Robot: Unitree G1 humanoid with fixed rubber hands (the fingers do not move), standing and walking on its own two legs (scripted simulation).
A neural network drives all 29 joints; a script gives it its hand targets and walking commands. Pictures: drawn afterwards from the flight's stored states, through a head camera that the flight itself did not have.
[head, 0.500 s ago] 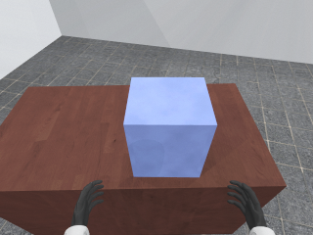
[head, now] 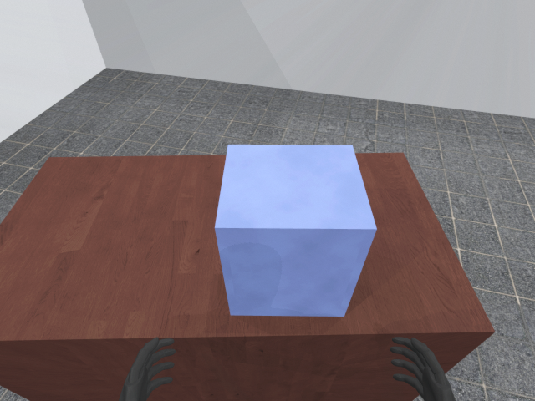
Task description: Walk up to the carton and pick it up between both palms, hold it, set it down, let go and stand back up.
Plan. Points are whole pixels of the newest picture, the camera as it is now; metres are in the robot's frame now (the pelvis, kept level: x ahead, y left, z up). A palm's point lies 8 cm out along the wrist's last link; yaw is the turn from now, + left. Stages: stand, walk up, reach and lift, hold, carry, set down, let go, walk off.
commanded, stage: set down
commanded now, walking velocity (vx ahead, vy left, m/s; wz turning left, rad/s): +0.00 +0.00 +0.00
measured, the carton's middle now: (288, 234) +0.42 +0.00 -0.01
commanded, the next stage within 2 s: let go in 0.50 s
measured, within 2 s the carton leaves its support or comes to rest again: neither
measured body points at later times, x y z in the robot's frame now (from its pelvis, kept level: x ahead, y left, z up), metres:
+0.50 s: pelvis -0.01 +0.00 +0.00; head -0.01 +0.00 +0.45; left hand +0.15 +0.22 -0.09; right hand +0.16 -0.22 -0.09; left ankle -0.03 +0.13 -0.75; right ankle -0.01 -0.13 -0.75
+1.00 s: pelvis -0.01 -0.01 +0.00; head -0.01 +0.00 +0.45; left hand +0.15 +0.22 -0.09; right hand +0.16 -0.23 -0.09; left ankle -0.03 +0.13 -0.75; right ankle -0.01 -0.13 -0.75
